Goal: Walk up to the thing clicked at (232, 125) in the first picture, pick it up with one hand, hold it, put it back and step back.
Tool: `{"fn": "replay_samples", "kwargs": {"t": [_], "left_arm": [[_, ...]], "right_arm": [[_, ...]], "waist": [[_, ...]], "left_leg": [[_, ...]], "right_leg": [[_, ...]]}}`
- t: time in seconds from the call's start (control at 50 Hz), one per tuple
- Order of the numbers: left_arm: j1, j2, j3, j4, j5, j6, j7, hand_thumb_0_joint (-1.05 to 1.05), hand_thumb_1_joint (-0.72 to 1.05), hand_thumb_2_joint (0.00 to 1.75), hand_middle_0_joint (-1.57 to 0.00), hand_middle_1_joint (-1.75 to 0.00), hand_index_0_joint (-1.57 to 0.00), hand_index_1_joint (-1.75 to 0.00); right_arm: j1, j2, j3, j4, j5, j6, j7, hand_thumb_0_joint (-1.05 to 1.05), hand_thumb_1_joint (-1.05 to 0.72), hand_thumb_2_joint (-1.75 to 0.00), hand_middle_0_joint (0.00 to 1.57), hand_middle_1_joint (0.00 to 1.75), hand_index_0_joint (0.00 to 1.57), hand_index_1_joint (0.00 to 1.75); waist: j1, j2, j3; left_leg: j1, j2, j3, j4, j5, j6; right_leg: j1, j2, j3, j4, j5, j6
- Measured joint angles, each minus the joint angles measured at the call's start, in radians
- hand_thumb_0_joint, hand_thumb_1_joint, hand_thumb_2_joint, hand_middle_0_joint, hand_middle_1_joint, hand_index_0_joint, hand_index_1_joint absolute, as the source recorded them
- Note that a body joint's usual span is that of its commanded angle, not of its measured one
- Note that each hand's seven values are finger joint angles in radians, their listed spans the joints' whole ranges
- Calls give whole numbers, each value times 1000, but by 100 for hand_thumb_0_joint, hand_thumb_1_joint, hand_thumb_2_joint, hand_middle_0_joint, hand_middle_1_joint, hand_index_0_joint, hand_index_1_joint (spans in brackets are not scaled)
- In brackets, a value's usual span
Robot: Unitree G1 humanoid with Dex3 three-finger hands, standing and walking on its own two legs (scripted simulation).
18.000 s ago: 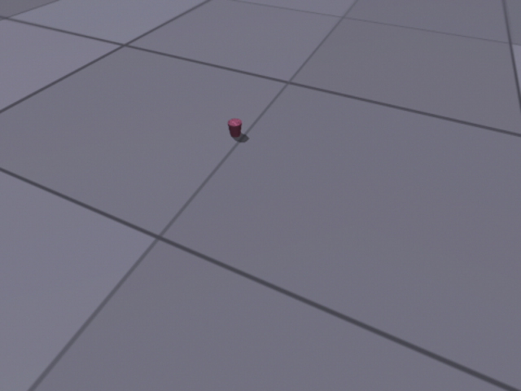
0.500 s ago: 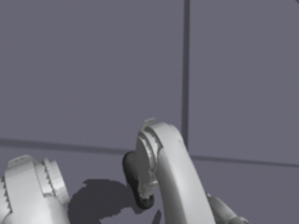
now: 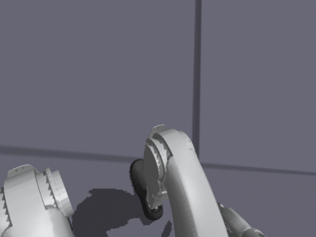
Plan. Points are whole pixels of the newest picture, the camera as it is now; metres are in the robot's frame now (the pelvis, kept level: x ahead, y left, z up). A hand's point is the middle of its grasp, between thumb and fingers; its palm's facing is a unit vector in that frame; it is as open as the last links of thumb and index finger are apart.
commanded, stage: settle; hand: left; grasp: from above
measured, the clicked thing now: out of the picture +0.44 +0.40 -0.25
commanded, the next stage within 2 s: lift in 0.90 s
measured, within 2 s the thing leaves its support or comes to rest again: leaves its support in 0.30 s
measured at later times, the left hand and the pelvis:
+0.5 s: hand out of the picture +0.44 +0.43 -0.17, palm faces -0.41 -0.15 -0.90, open 11.1 cm; pelvis +0.00 +0.00 +0.01, yaw +0 degrees
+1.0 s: hand out of the picture +0.44 +0.42 -0.11, palm faces -0.44 -0.13 -0.89, open 11.1 cm; pelvis +0.00 +0.00 +0.04, yaw +3 degrees
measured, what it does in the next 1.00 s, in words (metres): stands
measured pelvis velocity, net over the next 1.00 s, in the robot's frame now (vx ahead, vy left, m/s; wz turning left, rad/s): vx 0.00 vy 0.00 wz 0.06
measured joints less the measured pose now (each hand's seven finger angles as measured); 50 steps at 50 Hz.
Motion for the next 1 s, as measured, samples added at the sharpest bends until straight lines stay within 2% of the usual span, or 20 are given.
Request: {"fn": "replay_samples", "kwargs": {"t": [0.2,0.3,0.4,0.46,0.58,0.72,1.0], "left_arm": [[15,-10,24,-55,7,21,-45,-1,-19,86,-55,-112,-39,-105],[39,-32,51,-133,7,31,-84,-1,-19,86,-56,-111,-40,-104],[68,-69,72,-231,-9,48,-132,-1,-19,85,-56,-110,-41,-103],[77,-95,65,-290,-21,60,-176,-1,-19,85,-57,-110,-41,-102],[83,-142,23,-366,-53,81,-258,-1,-19,84,-58,-109,-42,-100],[80,-177,-13,-418,-79,73,-330,-1,-20,84,-59,-108,-43,-99],[60,-203,-4,-438,-74,65,-345,-2,-21,90,-58,-110,-42,-101]], "right_arm": [[16,4,-9,-16,7,11,-3,0,-91,-90,21,29,20,30],[31,5,-25,-27,18,24,-1,0,-91,-90,21,29,20,30],[44,8,-58,-32,37,42,2,0,-91,-90,21,29,20,30],[50,11,-83,-34,51,57,4,0,-91,-90,21,29,20,30],[47,19,-121,-38,75,94,4,0,-91,-90,21,29,20,30],[38,27,-145,-49,95,125,-7,0,-91,-90,21,29,20,30],[65,36,-160,-56,112,157,-25,0,-91,-90,21,29,20,30]], "waist": [[4,-2,-8],[15,7,-21],[34,31,-48],[49,49,-69],[75,75,-110],[96,92,-128],[83,115,-147]], "left_leg": [[0,0,-1,-4,-3,-1],[-3,-3,-1,-11,-5,1],[-12,-13,1,-23,-3,4],[-18,-20,7,-36,4,6],[-23,-25,34,-73,22,16],[-11,-29,59,-113,39,22],[-1,-35,75,-160,57,18]], "right_leg": [[0,-2,-3,-5,-1,-5],[2,-8,-6,-13,-5,-15],[3,-20,-10,-24,-9,-23],[2,-29,-9,-32,-9,-29],[3,-42,8,-56,-17,-32],[13,-52,25,-80,-13,-34],[17,-59,37,-111,-5,-33]]}}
